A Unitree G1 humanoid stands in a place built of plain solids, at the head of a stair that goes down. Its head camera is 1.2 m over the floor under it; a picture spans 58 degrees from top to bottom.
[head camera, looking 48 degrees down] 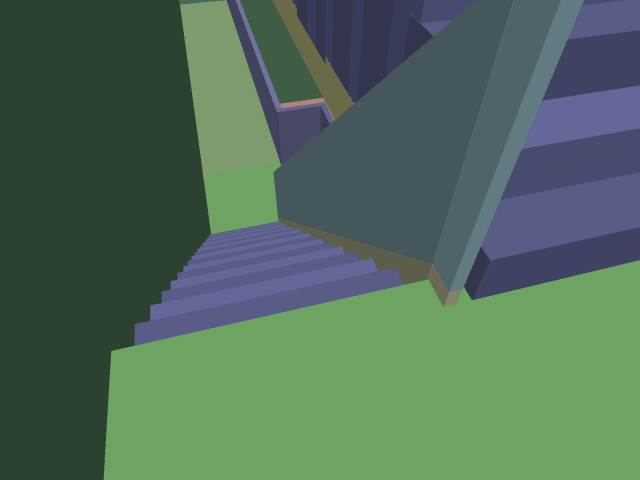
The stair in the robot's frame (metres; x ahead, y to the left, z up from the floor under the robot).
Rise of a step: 0.21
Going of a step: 0.23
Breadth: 1.04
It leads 15 degrees to the left of straight ahead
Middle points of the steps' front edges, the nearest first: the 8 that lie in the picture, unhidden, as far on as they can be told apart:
0.76 0.13 0.00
0.98 0.19 -0.21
1.20 0.25 -0.41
1.42 0.31 -0.62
1.64 0.37 -0.83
1.86 0.43 -1.03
2.08 0.48 -1.24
2.30 0.54 -1.45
